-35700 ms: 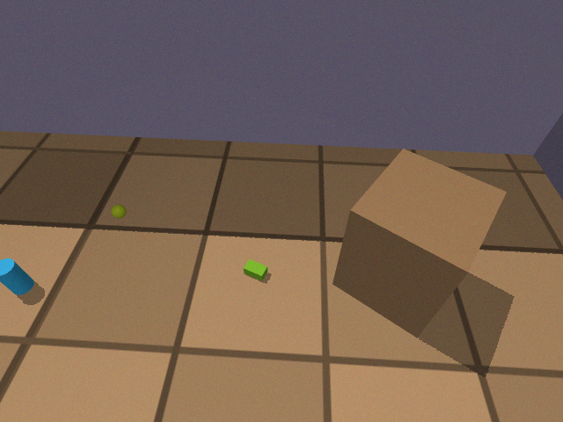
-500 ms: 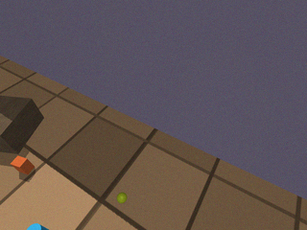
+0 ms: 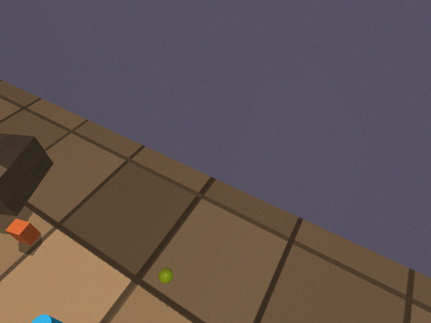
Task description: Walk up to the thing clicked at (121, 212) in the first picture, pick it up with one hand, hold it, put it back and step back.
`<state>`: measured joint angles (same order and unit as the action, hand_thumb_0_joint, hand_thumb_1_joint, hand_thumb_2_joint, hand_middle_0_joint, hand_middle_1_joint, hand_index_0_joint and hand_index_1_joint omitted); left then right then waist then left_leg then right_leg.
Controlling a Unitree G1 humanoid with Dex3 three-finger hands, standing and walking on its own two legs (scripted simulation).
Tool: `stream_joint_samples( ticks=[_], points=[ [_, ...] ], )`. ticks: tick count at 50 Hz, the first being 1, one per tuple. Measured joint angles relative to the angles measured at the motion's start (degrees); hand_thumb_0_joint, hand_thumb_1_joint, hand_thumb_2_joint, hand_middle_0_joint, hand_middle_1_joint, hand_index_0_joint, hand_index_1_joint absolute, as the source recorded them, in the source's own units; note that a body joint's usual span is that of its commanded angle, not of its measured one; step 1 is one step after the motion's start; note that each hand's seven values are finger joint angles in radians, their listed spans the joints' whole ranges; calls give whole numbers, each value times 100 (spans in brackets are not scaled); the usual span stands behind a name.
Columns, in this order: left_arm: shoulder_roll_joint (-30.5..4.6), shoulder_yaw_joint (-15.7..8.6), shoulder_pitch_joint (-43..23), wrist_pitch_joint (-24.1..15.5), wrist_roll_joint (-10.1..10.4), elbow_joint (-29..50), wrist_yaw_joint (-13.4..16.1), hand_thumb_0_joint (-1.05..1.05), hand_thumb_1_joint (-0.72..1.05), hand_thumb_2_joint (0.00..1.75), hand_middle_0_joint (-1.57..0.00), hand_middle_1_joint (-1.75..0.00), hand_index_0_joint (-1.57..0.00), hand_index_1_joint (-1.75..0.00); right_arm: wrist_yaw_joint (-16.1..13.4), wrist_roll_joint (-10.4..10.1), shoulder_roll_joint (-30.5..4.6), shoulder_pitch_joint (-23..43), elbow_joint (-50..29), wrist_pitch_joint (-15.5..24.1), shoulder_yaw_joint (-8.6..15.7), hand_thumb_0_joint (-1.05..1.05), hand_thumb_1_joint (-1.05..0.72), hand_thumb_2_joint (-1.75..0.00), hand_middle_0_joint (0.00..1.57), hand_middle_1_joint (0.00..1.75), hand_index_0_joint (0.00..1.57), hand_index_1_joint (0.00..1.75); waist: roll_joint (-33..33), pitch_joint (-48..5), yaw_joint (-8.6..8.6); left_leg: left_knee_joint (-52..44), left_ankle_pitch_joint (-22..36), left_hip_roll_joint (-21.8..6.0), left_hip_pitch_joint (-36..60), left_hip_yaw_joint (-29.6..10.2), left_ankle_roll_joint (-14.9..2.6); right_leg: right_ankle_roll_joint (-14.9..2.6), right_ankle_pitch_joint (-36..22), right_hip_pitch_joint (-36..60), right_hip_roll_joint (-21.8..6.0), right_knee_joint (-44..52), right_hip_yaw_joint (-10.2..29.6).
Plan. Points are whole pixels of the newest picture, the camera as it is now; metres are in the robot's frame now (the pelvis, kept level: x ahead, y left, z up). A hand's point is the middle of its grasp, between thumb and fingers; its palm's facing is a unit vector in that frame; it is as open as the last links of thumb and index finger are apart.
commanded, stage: stand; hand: left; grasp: from above
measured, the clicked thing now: (165, 275) +0.46 +0.24 -0.75
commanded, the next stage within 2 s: step back in 1.14 s
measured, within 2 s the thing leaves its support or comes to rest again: neither
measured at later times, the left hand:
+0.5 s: hand out of the picture +0.08 +0.24 -0.16, palm faces +0.00 -0.94 -0.34, open 7.4 cm
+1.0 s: hand out of the picture +0.08 +0.24 -0.16, palm faces -0.01 -0.94 -0.34, open 7.4 cm
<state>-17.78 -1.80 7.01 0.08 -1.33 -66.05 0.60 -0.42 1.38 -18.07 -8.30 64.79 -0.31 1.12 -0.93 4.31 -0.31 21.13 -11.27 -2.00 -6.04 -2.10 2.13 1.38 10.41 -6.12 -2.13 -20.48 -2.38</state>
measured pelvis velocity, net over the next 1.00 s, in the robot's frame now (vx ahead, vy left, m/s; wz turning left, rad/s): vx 0.01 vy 0.00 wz -0.01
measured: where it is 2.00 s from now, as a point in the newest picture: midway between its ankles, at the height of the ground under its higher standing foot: outside the picture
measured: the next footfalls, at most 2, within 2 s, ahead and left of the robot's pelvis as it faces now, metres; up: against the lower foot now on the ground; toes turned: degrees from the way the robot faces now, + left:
right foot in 1.78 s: -0.08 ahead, -0.09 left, +0.00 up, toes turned -3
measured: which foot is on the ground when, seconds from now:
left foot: down 0.00-1.00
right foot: down 0.00-1.00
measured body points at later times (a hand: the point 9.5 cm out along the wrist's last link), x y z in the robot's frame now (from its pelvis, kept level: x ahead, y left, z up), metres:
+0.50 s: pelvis +0.01 +0.00 +0.00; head +0.02 -0.01 +0.45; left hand +0.08 +0.29 -0.13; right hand +0.09 -0.29 -0.14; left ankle +0.01 +0.14 -0.75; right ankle +0.01 -0.13 -0.75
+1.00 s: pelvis +0.01 +0.00 +0.00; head +0.02 -0.01 +0.45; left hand +0.08 +0.29 -0.13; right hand +0.08 -0.30 -0.14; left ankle +0.01 +0.14 -0.75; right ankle +0.01 -0.13 -0.75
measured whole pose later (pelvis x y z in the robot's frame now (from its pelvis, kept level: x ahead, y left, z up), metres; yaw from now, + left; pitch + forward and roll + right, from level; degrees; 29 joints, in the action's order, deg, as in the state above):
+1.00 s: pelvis +0.01 +0.00 +0.00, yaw +0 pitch -3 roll +0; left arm -18.7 -1.1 6.3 -0.3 -0.9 -65.0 -0.1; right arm 0.2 1.1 -19.2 -6.8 64.9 0.0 0.6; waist -0.7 3.6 0.0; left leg 19.3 -11.2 -2.4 -5.4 -1.8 2.6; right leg 1.0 10.8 -6.1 -1.8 -19.8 -2.2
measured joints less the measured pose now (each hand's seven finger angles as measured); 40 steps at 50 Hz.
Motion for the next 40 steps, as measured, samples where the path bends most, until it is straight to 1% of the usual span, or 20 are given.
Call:
stream_joint_samples(
  ticks=[23,40],
  points=[
    [-28,43,-108,-10,28,36,-34,0,90,90,-20,-30,-20,-30,15,-17,-63,209,7,43,-52,1,-91,-90,21,30,20,30,-19,-47,-1,-132,-10,0,64,31,10,-3,49,12,-3,41,23],
    [-81,61,-105,-35,32,87,-49,0,90,90,-20,-30,-20,-30,48,-20,-107,194,8,27,-42,1,-91,-90,21,30,20,30,7,-76,27,-167,1,-35,81,27,38,-32,45,20,31,63,18]
  ],
)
